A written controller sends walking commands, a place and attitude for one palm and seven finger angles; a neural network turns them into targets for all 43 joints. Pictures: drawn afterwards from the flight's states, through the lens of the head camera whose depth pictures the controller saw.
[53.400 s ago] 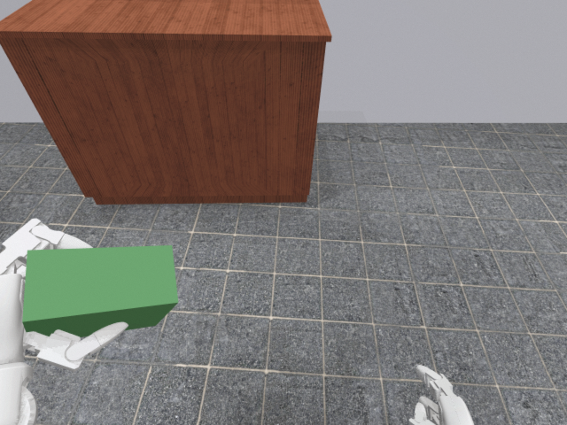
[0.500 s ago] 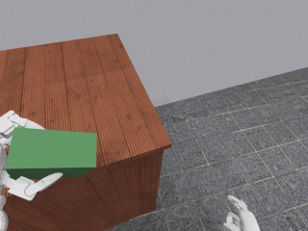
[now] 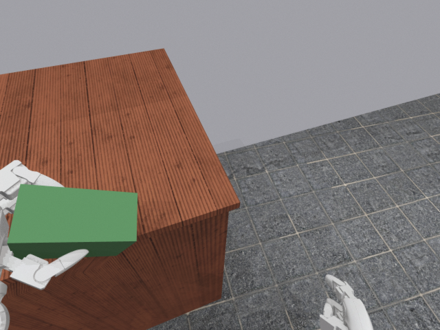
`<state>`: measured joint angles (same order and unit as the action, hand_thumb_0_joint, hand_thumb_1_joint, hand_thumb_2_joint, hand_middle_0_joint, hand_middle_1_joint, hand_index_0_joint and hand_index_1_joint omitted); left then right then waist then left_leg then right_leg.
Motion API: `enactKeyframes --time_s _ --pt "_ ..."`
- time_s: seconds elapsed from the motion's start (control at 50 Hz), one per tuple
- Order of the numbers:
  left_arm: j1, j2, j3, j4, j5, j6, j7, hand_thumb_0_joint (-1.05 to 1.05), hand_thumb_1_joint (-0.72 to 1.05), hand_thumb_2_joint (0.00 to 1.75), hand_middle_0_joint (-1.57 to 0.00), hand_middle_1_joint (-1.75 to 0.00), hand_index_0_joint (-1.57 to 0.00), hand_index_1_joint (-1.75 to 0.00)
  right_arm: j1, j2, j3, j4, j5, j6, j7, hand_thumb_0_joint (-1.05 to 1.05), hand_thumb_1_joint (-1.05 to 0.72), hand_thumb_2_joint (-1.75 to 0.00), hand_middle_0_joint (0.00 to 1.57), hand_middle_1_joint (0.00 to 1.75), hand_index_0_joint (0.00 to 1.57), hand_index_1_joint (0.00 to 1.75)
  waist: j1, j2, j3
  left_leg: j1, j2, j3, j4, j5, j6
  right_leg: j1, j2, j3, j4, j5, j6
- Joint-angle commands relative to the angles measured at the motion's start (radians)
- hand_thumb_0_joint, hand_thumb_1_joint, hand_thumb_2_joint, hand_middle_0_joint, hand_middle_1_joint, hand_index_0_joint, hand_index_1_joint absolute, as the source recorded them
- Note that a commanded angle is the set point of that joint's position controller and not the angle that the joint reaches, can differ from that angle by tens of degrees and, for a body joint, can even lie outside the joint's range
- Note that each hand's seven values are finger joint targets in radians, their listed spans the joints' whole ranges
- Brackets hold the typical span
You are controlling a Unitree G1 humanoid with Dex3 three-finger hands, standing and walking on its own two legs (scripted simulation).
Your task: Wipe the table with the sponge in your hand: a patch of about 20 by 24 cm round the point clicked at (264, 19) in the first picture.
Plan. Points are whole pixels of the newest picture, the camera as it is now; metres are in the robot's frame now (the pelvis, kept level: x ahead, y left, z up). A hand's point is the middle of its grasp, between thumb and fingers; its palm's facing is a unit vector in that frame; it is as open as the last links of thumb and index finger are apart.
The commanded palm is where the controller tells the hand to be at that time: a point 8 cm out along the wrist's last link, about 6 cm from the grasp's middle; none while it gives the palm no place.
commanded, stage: shuffle to correct the standing spot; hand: left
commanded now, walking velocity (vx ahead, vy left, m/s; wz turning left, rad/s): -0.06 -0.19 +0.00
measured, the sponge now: (94, 226) +0.23 +0.19 +0.14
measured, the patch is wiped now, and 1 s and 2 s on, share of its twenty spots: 0.00 0.00 0.00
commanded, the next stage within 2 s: come to a stop and stand still in 0.10 s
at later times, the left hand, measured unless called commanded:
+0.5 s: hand (32, 227) +0.21 +0.25 +0.17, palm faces +0.31 -0.87 -0.38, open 10.5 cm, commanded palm +0.15 +0.30 +0.18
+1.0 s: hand out of the picture +0.21 +0.33 +0.17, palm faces +0.38 -0.86 -0.33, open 10.5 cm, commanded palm +0.15 +0.36 +0.18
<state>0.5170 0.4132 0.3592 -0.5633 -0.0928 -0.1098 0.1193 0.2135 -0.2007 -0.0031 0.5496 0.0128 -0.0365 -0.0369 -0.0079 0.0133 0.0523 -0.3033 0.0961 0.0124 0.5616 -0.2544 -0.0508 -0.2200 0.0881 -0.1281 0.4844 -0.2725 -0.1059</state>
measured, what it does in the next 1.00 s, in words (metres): shifts its weight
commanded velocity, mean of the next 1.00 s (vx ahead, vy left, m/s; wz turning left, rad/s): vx -0.01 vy -0.03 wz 0.00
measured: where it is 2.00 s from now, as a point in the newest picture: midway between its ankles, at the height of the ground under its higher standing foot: outside the picture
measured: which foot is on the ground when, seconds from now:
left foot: down 0.00-1.00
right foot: down 0.00-1.00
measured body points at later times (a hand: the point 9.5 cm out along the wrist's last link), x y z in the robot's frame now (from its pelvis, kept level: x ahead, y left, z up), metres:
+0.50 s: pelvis -0.03 +0.02 +0.00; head +0.00 +0.02 +0.45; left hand +0.19 +0.29 +0.19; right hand +0.14 -0.23 -0.07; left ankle +0.02 +0.15 -0.73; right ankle +0.00 -0.05 -0.73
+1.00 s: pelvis -0.01 +0.09 +0.01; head -0.01 +0.11 +0.46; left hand +0.18 +0.37 +0.19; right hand +0.15 -0.12 -0.06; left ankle +0.02 +0.15 -0.73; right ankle +0.00 -0.04 -0.73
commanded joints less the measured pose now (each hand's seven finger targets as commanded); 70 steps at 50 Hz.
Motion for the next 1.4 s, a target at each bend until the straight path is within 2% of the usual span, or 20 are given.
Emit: enactKeyframes --time_s 0.0,0.08,0.2,0.22,0.24,0.26,0.28,0.3,0.34,0.4,0.46,0.5,0.56,0.68,0.8,0.9,1.02,1.06,1.18,1.38 --pt "-0.041 0.158 0.126 -0.202 -0.015 -0.063 0.029 0.0 0.1 1.3 -1.2 -1.6 -1.2 -1.6 -0.061 -0.11 -0.048 -0.145 0.004 -0.047 -0.014 0.0 -0.9 -0.9 0.2 0.3 0.2 0.3 -0.007 0.018 -0.139 0.051 0.042 -0.059 -0.023 0.054 0.079 0.008 -0.225 0.226 -0.137 0.124 0.026" --pt "-0.068 0.172 0.128 -0.22 -0.016 -0.062 0.035 0.0 0.1 1.3 -1.2 -1.6 -1.2 -1.6 -0.075 -0.111 -0.048 -0.142 0.006 -0.051 -0.018 0.0 -0.9 -0.9 0.2 0.3 0.2 0.3 -0.005 0.01 -0.122 0.077 0.035 -0.056 -0.025 0.066 0.078 -0.017 -0.245 0.239 -0.145 0.112 0.016" --pt "-0.062 0.161 0.125 -0.2 -0.006 -0.066 0.032 0.0 0.1 1.3 -1.2 -1.6 -1.2 -1.6 -0.084 -0.111 -0.042 -0.144 0.0 -0.05 -0.019 0.0 -0.9 -0.9 0.2 0.3 0.2 0.3 0.002 0.08 -0.128 0.059 0.087 -0.102 -0.085 0.168 0.099 0.038 -0.18 0.177 -0.099 0.174 0.069" --pt "-1.008 0.879 0.665 -0.267 0.142 -0.172 -0.018 0.0 0.1 1.3 -1.2 -1.6 -1.2 -1.6 0.132 -0.153 -0.105 -0.015 -0.039 -0.15 -0.035 0.0 -0.9 -0.9 0.2 0.3 0.2 0.3 0.048 -0.217 -0.014 -0.08 0.01 0.114 0.03 0.194 0.075 0.027 -0.166 0.198 -0.206 0.527 0.229" --pt "-0.551 0.366 0.332 0.213 0.061 -0.124 -0.065 0.0 0.1 1.3 -1.2 -1.6 -1.2 -1.6 0.02 -0.093 -0.084 -0.048 -0.024 -0.156 -0.03 0.0 -0.9 -0.9 0.2 0.3 0.2 0.3 0.05 -0.214 -0.174 -0.04 -0.112 0.084 0.048 0.137 0.072 0.111 -0.227 0.256 -0.111 0.706 0.111" --pt "-0.338 0.248 0.219 0.268 0.047 -0.13 -0.091 0.0 0.1 1.3 -1.2 -1.6 -1.2 -1.6 0.02 -0.14 -0.087 -0.119 -0.001 -0.183 -0.021 0.0 -0.9 -0.9 0.2 0.3 0.2 0.3 0.087 -0.109 -0.152 -0.039 -0.083 0.086 0.041 0.087 0.053 0.14 -0.246 0.312 -0.087 0.877 0.156" --pt "-0.225 0.105 0.091 0.233 0.022 -0.137 -0.094 0.0 0.1 1.3 -1.2 -1.6 -1.2 -1.6 0.007 -0.134 -0.079 -0.127 0.013 -0.184 -0.008 0.0 -0.9 -0.9 0.2 0.3 0.2 0.3 0.064 0.055 -0.204 0.0 -0.063 0.089 -0.038 0.147 0.07 0.19 -0.257 0.262 0.003 0.892 0.16" --pt "-0.206 0.113 0.089 0.072 0.019 -0.154 -0.087 0.0 0.1 1.3 -1.2 -1.6 -1.2 -1.6 0.023 -0.155 -0.08 -0.134 0.011 -0.175 0.011 0.0 -0.9 -0.9 0.2 0.3 0.2 0.3 0.055 0.11 -0.262 0.076 -0.034 0.073 -0.096 0.262 0.084 0.19 -0.22 0.209 0.051 0.794 0.19" --pt "-0.164 0.108 0.073 -0.083 0.017 -0.166 -0.067 0.0 0.1 1.3 -1.2 -1.6 -1.2 -1.6 -0.047 -0.144 -0.069 -0.152 0.01 -0.174 0.033 0.0 -0.9 -0.9 0.2 0.3 0.2 0.3 0.065 0.092 -0.27 0.127 0.04 0.009 -0.068 0.417 0.122 0.105 -0.172 0.164 0.087 0.518 0.222" --pt "-0.067 0.142 0.13 -0.12 0.027 -0.148 -0.022 0.0 0.1 1.3 -1.2 -1.6 -1.2 -1.6 -0.075 -0.129 -0.061 -0.163 0.011 -0.169 0.033 0.0 -0.9 -0.9 0.2 0.3 0.2 0.3 0.056 -0.015 -0.24 0.053 0.007 0.011 -0.037 0.22 0.095 0.093 -0.172 0.188 -0.029 0.304 0.168" --pt "-0.085 0.169 0.181 -0.097 0.012 -0.156 0.003 0.0 0.1 1.3 -1.2 -1.6 -1.2 -1.6 -0.079 -0.114 -0.05 -0.148 0.004 -0.162 0.006 0.0 -0.9 -0.9 0.2 0.3 0.2 0.3 0.037 -0.153 -0.152 0.024 -0.081 0.004 0.044 -0.019 0.068 -0.032 -0.257 0.341 -0.226 0.017 0.103" --pt "-0.112 0.156 0.171 -0.09 0.011 -0.156 0.017 0.0 0.1 1.3 -1.2 -1.6 -1.2 -1.6 -0.079 -0.114 -0.039 -0.131 -0.003 -0.153 -0.01 0.0 -0.9 -0.9 0.2 0.3 0.2 0.3 0.024 -0.103 -0.134 0.072 -0.08 -0.023 -0.009 -0.009 0.067 -0.087 -0.256 0.322 -0.237 -0.12 0.049" --pt "-0.196 0.124 0.115 -0.043 0.02 -0.154 0.01 0.0 0.1 1.3 -1.2 -1.6 -1.2 -1.6 -0.093 -0.12 -0.027 -0.124 -0.009 -0.159 -0.025 0.0 -0.9 -0.9 0.2 0.3 0.2 0.3 0.017 -0.022 -0.057 0.12 -0.061 -0.046 -0.115 -0.068 0.079 -0.177 -0.183 0.265 -0.263 -0.302 0.073" --pt "-0.31 0.094 0.049 -0.072 0.07 -0.164 0.008 0.0 0.1 1.3 -1.2 -1.6 -1.2 -1.6 -0.103 -0.132 -0.018 -0.121 -0.009 -0.175 -0.013 0.0 -0.9 -0.9 0.2 0.3 0.2 0.3 0.027 0.159 -0.067 -0.059 0.031 -0.168 -0.36 -0.293 0.114 0.087 -0.09 0.158 -0.06 -0.057 0.096" --pt "-0.239 0.101 0.085 -0.077 0.084 -0.171 0.0 0.0 0.1 1.3 -1.2 -1.6 -1.2 -1.6 -0.09 -0.125 -0.022 -0.128 -0.016 -0.175 0.008 0.0 -0.9 -0.9 0.2 0.3 0.2 0.3 0.035 0.1 -0.101 -0.125 0.035 -0.183 -0.377 -0.354 0.115 0.173 -0.077 0.157 -0.05 -0.014 0.097" --pt "-0.218 0.08 0.073 -0.045 0.079 -0.175 -0.003 0.0 0.1 1.3 -1.2 -1.6 -1.2 -1.6 -0.074 -0.124 -0.02 -0.115 -0.016 -0.176 0.009 0.0 -0.9 -0.9 0.2 0.3 0.2 0.3 0.03 0.025 -0.089 -0.046 0.0 -0.151 -0.322 -0.212 0.089 0.115 -0.088 0.17 -0.132 0.016 0.091" --pt "-0.261 0.082 0.055 -0.071 0.078 -0.177 0.0 0.0 0.1 1.3 -1.2 -1.6 -1.2 -1.6 -0.076 -0.128 -0.024 -0.105 -0.015 -0.172 0.007 0.0 -0.9 -0.9 0.2 0.3 0.2 0.3 0.032 0.103 -0.138 0.077 -0.001 -0.141 -0.287 0.04 0.061 0.104 -0.092 0.154 -0.098 0.138 0.09" --pt "-0.244 0.09 0.063 -0.073 0.075 -0.173 0.001 0.0 0.1 1.3 -1.2 -1.6 -1.2 -1.6 -0.075 -0.127 -0.026 -0.108 -0.014 -0.165 0.007 0.0 -0.9 -0.9 0.2 0.3 0.2 0.3 0.035 0.057 -0.155 0.094 -0.006 -0.129 -0.255 0.122 0.061 0.121 -0.102 0.156 -0.108 0.179 0.088" --pt "-0.198 0.11 0.087 -0.105 0.065 -0.168 0.005 0.0 0.1 1.3 -1.2 -1.6 -1.2 -1.6 -0.092 -0.127 -0.029 -0.109 -0.008 -0.144 0.006 0.0 -0.9 -0.9 0.2 0.3 0.2 0.3 0.035 0.075 -0.183 0.159 -0.014 -0.114 -0.214 0.337 0.028 0.108 -0.104 0.133 -0.088 0.227 0.087" --pt "-0.17 0.107 0.085 -0.104 0.055 -0.155 0.013 0.0 0.1 1.3 -1.2 -1.6 -1.2 -1.6 -0.101 -0.128 -0.031 -0.116 -0.002 -0.123 -0.004 0.0 -0.9 -0.9 0.2 0.3 0.2 0.3 0.032 0.068 -0.169 0.133 -0.018 -0.101 -0.199 0.289 0.046 0.125 -0.125 0.155 -0.111 0.256 0.083"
